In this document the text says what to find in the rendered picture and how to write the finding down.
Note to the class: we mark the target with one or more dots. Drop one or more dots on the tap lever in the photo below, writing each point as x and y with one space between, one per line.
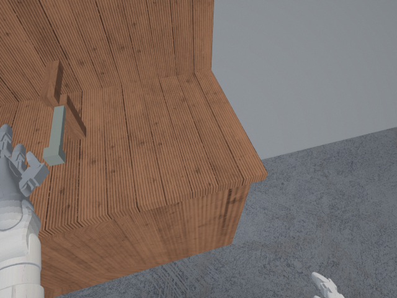
54 154

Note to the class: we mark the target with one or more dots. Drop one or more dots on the right robot hand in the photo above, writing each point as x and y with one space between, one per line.
327 287

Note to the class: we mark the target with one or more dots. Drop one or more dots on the counter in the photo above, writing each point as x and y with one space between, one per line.
157 168

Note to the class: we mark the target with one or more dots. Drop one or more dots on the left robot hand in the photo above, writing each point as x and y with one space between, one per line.
15 179

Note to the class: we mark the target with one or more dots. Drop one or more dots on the robot left forearm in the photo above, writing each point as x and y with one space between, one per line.
20 249

